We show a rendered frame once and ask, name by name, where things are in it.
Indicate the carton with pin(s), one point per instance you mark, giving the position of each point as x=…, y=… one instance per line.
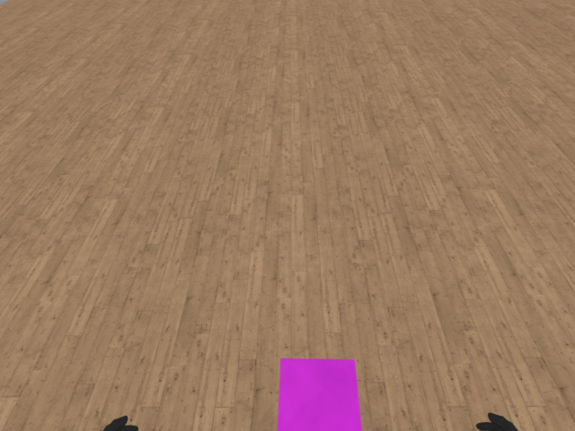
x=318, y=395

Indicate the right robot hand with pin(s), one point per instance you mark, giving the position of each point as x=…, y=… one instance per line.
x=498, y=423

